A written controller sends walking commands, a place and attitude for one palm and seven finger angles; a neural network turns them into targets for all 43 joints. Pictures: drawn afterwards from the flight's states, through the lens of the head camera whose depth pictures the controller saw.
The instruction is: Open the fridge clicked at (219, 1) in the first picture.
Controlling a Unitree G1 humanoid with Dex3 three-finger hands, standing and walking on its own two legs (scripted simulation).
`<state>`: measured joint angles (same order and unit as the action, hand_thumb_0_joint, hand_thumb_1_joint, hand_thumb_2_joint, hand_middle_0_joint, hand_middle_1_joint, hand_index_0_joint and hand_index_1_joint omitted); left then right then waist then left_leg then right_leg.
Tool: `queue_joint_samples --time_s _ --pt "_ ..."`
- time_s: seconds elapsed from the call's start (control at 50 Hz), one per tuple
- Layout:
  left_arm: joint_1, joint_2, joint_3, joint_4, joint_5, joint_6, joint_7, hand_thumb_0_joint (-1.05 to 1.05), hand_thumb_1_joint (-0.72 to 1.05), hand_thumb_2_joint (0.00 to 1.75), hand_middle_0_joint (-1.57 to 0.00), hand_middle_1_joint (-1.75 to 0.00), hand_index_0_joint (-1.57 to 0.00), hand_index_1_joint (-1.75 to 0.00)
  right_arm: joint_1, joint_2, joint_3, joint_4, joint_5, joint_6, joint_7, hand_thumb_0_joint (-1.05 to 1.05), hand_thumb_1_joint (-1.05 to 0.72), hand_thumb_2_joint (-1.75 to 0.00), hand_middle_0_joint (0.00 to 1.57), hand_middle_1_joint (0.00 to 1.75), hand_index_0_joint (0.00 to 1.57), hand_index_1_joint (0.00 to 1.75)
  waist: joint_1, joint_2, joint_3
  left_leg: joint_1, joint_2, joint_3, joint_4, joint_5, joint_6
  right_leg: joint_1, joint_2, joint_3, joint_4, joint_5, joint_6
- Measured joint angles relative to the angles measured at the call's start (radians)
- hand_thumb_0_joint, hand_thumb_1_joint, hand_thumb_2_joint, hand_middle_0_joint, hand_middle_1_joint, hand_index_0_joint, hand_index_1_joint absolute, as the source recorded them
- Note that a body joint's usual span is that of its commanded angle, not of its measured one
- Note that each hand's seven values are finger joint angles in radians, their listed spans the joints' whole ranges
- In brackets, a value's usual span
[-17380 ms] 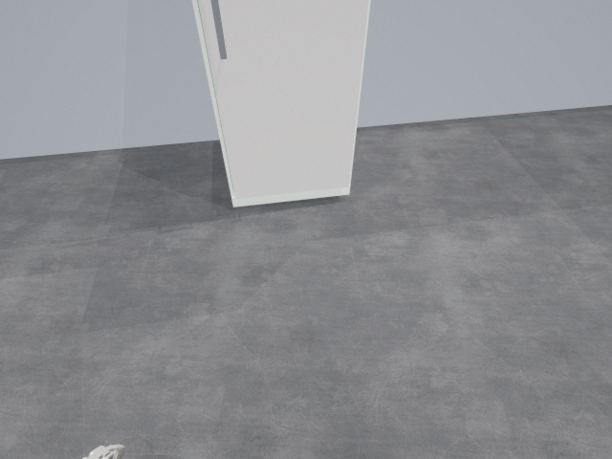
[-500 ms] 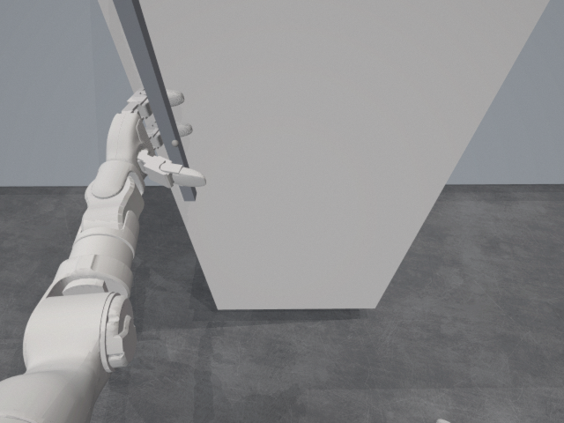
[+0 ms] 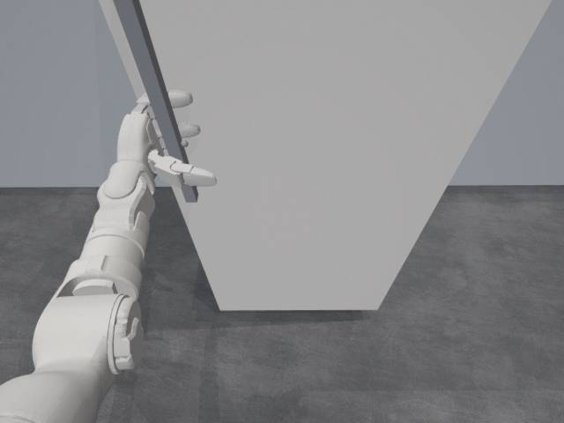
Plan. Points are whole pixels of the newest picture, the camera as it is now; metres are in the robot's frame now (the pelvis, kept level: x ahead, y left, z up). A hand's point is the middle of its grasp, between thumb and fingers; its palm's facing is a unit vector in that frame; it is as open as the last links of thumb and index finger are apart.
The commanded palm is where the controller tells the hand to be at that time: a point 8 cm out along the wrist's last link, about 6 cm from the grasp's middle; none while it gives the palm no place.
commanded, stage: slide the fingers in behind the handle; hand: left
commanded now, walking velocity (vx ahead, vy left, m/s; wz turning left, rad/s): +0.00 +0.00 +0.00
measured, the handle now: (163, 95) +0.52 +0.17 +0.19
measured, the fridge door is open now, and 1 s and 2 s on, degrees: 0 0 2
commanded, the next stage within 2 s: grip the handle and tug to test in 0.30 s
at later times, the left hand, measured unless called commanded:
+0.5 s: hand (184, 142) +0.47 +0.14 +0.15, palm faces -0.01 -1.00 -0.01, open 13.7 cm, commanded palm +0.44 +0.18 +0.15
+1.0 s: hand (184, 141) +0.47 +0.14 +0.15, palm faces -0.01 -1.00 +0.00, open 6.9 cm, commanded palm +0.44 +0.18 +0.15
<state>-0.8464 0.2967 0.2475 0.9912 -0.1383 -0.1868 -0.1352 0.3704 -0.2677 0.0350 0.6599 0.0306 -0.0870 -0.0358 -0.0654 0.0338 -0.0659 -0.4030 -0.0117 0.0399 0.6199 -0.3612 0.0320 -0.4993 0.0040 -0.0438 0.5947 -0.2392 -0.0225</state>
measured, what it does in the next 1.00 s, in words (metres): stands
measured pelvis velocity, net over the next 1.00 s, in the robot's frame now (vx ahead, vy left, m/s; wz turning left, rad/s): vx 0.00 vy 0.00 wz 0.01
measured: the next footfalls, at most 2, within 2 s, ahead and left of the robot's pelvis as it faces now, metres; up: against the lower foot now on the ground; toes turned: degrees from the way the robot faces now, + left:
none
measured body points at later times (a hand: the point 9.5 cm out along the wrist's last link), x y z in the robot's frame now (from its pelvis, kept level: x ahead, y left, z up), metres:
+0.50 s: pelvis +0.00 +0.00 +0.00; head +0.04 -0.01 +0.45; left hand +0.46 +0.19 +0.15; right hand +0.06 -0.26 -0.12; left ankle -0.03 +0.10 -0.73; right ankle +0.03 -0.11 -0.73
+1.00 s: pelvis +0.00 +0.00 +0.00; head +0.05 -0.01 +0.45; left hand +0.47 +0.19 +0.15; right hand +0.06 -0.26 -0.12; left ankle -0.03 +0.10 -0.73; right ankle +0.03 -0.11 -0.73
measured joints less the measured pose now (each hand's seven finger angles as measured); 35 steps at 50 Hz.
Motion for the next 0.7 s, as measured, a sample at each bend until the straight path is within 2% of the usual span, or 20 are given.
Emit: queue_joint_samples --time_s 0.32,0.48,0.58,0.7 --pt "-0.038 0.000 -0.018 0.039 -0.001 -0.011 0.000 -0.01 -0.50 0.30 -0.31 -1.22 -0.30 -1.22 -0.005 -0.004 0.000 0.004 -0.001 -0.003 -0.003 0.01 -0.91 -0.90 0.20 0.30 0.20 0.30 0.006 0.000 0.002 -0.018 -0.004 -0.014 0.010 0.001 -0.002 -0.012 -0.006 -0.013 0.009 -0.003 -0.002" --pt "-0.066 0.011 -0.019 0.076 -0.001 -0.022 -0.007 -0.01 -0.48 0.30 -0.33 -1.23 -0.32 -1.24 0.000 -0.003 0.004 0.007 -0.001 -0.006 -0.004 0.01 -0.91 -0.90 0.20 0.30 0.20 0.30 0.000 -0.001 0.005 -0.034 -0.006 -0.019 0.021 0.001 -0.002 -0.025 -0.008 -0.018 0.017 -0.004 -0.003" --pt "-0.064 0.011 -0.018 0.077 -0.004 -0.023 -0.002 -0.01 -0.38 0.35 -0.33 -1.24 -0.32 -1.25 0.006 -0.005 0.003 0.011 -0.003 -0.009 -0.001 0.01 -0.91 -0.90 0.20 0.30 0.20 0.30 -0.001 0.001 0.002 -0.037 -0.006 -0.015 0.022 0.001 -0.002 -0.030 -0.008 -0.015 0.019 -0.003 -0.002" --pt "-0.045 0.013 -0.016 0.061 -0.007 -0.024 0.005 -0.01 -0.17 0.44 -0.33 -1.26 -0.32 -1.26 0.014 -0.005 0.001 0.010 -0.002 -0.010 0.002 0.01 -0.91 -0.90 0.20 0.30 0.20 0.30 -0.004 0.002 0.000 -0.029 -0.004 -0.009 0.019 -0.001 -0.001 -0.025 -0.005 -0.008 0.017 -0.003 -0.002"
